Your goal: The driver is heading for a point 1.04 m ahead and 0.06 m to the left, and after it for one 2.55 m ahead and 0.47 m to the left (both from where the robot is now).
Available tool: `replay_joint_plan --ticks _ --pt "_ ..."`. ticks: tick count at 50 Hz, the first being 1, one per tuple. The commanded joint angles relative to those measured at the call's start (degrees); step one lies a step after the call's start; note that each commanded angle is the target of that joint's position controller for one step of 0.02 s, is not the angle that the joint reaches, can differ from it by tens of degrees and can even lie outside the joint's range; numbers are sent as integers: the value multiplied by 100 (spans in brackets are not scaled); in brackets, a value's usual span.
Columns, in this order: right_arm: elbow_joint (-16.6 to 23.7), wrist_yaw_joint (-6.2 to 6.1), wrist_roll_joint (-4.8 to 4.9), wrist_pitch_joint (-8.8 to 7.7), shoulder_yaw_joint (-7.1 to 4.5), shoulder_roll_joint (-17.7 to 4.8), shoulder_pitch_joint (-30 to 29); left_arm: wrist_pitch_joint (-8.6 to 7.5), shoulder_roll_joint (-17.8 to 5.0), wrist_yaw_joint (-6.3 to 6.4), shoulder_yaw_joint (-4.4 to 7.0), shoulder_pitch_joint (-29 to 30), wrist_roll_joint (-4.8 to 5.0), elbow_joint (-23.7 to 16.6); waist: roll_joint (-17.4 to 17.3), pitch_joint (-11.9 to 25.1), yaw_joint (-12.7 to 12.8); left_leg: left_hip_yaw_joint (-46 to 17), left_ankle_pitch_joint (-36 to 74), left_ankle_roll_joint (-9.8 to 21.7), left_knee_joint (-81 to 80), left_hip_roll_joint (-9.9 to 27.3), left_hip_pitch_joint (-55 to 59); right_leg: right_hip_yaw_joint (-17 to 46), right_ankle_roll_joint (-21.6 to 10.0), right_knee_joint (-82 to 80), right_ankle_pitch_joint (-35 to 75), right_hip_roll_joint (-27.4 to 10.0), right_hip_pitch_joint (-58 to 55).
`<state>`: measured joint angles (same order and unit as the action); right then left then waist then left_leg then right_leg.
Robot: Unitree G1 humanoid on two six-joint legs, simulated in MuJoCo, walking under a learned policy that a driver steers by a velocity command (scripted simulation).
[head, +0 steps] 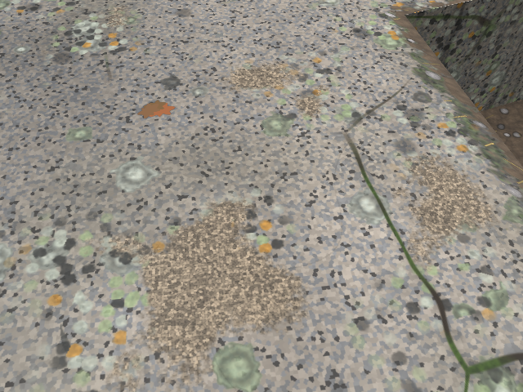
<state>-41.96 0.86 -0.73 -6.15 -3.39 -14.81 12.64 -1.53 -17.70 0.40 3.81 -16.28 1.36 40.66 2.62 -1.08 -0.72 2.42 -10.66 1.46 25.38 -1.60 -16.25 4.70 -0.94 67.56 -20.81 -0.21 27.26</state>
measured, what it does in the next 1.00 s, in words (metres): walks ahead: right foot, then left foot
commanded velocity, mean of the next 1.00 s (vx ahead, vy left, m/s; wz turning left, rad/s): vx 0.50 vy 0.00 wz -0.09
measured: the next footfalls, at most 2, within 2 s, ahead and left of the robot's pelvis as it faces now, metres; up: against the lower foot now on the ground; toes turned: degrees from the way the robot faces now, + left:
right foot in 0.32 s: +0.33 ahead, -0.15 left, +0.00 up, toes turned -5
left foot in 0.86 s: +0.65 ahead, +0.07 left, +0.00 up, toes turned -1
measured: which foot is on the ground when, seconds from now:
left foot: down 0.00-0.34, up 0.36-0.84, down 0.86-1.00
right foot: up 0.00-0.30, down 0.32-0.88, up 0.90-1.00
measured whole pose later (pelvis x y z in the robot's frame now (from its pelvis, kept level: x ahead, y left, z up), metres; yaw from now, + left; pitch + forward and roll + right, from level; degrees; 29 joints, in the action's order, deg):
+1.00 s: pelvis +0.55 -0.02 +0.00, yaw -3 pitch +1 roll +0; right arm -46.0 2.0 -0.2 -4.6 -2.4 -15.6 10.6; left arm -4.1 -17.1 0.0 2.9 -17.3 1.1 47.1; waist 1.6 -1.9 0.0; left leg 2.9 -9.2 3.4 26.7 -2.0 -19.3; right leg 1.7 -1.5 65.5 -21.0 -2.8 24.3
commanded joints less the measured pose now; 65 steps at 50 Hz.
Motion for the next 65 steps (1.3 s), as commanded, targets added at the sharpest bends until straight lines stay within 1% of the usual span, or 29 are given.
replay_joint_plan --ticks 1,4,8,12,14,16,17,18,19,20,21,23,26,29,32,38,40,42,43,44,45,46,47,48,49,52,59,62,65 --pt "107 7 55 -92 -145 -626 203 -71 -240 -35 76 121 -4 -506 -879 97 -15 -1629 458 1014 -1453 1515 971 199 37 -458 206 -431 1098" --pt "-44 -5 107 -80 -212 -891 249 -105 -100 -76 -18 561 -91 -647 -689 38 -46 -1223 1049 1141 -1643 1565 1029 23 108 -1453 810 -546 1218" --pt "-233 -28 178 23 -228 -1071 457 -218 -5 -191 -102 1259 -62 -754 -665 -58 -295 -587 1320 954 -1652 1336 989 -358 108 -2824 1886 -437 719" --pt "-489 -28 250 139 -247 -1210 841 -254 -140 -260 -70 1750 -10 -950 -764 -182 -378 -616 1505 848 -1462 1617 1472 -471 -66 -3448 1735 -284 550" --pt "-559 -56 277 204 -264 -1302 798 -265 -292 -273 2 1541 -34 -930 -832 -67 -133 -535 2364 727 -1052 1680 1677 -589 -259 -3731 1473 -130 58" --pt "-575 -99 263 237 -192 -1171 751 -244 -692 -207 237 181 -98 -510 -700 766 582 -65 3455 431 591 1261 1187 -731 -562 -3971 1683 66 -2028" --pt "-401 -114 73 209 -41 -838 735 -197 -1159 -117 370 -876 -147 -336 82 1599 960 171 1655 177 2485 937 -68 652 -956 -3795 1900 -1128 -3729" --pt "-285 -80 86 93 127 -286 1334 -189 -1502 -137 376 -879 -165 -313 1416 2155 490 -208 -2195 -96 4206 -37 -2031 3392 -1829 -4610 680 -2247 -4936" --pt "-343 -37 217 7 -18 -915 950 -208 -976 -156 256 -829 -93 -322 787 1863 729 -812 -2255 -52 4818 258 -2681 3530 -1735 -4932 -18 -2128 -4696" --pt "-180 -7 315 -42 -69 -1070 494 -236 -780 -161 175 -478 -74 -328 618 1081 646 -689 -1721 16 4799 515 -2994 2668 -1532 -5017 256 -1921 -4041" --pt "-173 -31 259 -49 -56 -1004 272 -253 -643 -176 127 -152 -94 -342 219 700 479 -588 -1215 11 4544 741 -2798 2045 -1404 -5126 852 -1656 -3315" --pt "-212 -33 148 30 -75 -893 318 -295 -395 -205 61 258 -185 -363 207 385 114 -638 -664 -62 4075 983 -2210 1368 -1311 -5459 1722 -1330 -2331" --pt "-231 -47 119 196 -23 -628 333 -409 -466 -190 99 271 -129 -216 160 249 -64 -577 -308 -225 3596 1018 -2018 835 -1410 -5835 2274 -1253 -1840" --pt "-59 -51 65 217 18 -541 -255 -416 -597 -119 138 71 -126 -32 14 17 62 -556 584 -329 2604 1009 -2286 414 -1336 -5993 2430 -1142 -1845" --pt "71 22 99 154 81 -425 -860 -374 -706 -66 155 -165 -97 125 22 -134 284 -409 1476 -297 1470 825 -2046 38 -1140 -6038 2291 -979 -1856" --pt "382 195 158 76 89 -537 -1640 -241 -853 -22 204 -698 -19 535 58 -309 481 -379 1241 -31 502 599 -2078 108 -1000 -5636 2389 -1387 -2823" --pt "359 226 149 56 50 -650 -1453 -178 -913 7 227 -665 -16 601 159 -171 324 -283 806 125 364 482 -1724 119 -884 -5300 3048 -1462 -3108" --pt "30 174 120 49 -137 -975 -327 -111 -885 37 198 -512 -40 596 156 542 -286 41 748 396 184 147 -61 -196 -654 -3966 4622 -1103 -2952" --pt "-194 116 77 63 -262 -1337 672 -108 -665 63 91 -553 -131 486 -186 1358 -654 -653 1077 707 484 817 1645 -428 -453 -2473 3705 -811 -2001" --pt "-303 101 44 110 -392 -1849 1165 -224 -17 1 -107 -1265 -138 373 -1622 2154 -415 -3359 -143 1667 83 2199 3816 -589 18 -221 726 203 447" --pt "-311 110 147 130 -247 -1325 1214 -343 -354 -23 -45 -978 -78 459 -1583 2331 -610 -4436 -907 1699 -679 2329 3921 197 -2 534 -1183 262 1192" --pt "-259 94 156 128 -166 -1133 794 -420 -723 -62 66 -495 84 293 -1251 1401 -559 -3663 -1139 1433 -816 2188 3228 219 -79 784 -894 -61 1696" --pt "-181 78 120 134 -129 -1005 417 -450 -691 -51 44 -122 101 195 -813 876 -416 -2983 -839 1283 -920 1974 2410 25 -119 567 -392 -365 1635" --pt "-166 91 70 125 -84 -843 120 -437 -638 -30 57 81 9 160 -599 426 -253 -2489 -342 1230 -1119 1765 1618 -59 -97 169 -31 -551 1459" --pt "-144 95 5 86 -37 -697 -52 -379 -590 -15 84 -20 -42 191 -756 337 -42 -2157 68 1166 -1273 1600 1131 3 -88 -111 242 -725 1067" --pt "-233 96 45 3 -64 -758 -103 -212 -312 7 37 -193 -82 270 -767 219 160 -1569 737 1277 -1672 1454 549 -85 65 -571 580 -803 718" --pt "-543 -51 128 68 -137 -1057 413 -289 -81 -77 -72 1156 -98 -59 -565 -131 -231 -635 1143 1027 -1878 1164 732 -359 207 -2962 2547 -609 756" --pt "-732 -60 173 140 -157 -1126 759 -326 -114 -161 -85 1635 -48 -214 -572 -253 -408 -680 1023 1012 -1733 1363 1179 -386 152 -3465 2593 -495 776" --pt "-850 -93 204 240 -198 -1190 833 -365 -239 -249 -59 1792 -44 -329 -640 -287 -333 -789 1338 905 -1394 1640 1754 -339 -53 -3782 2057 -429 808"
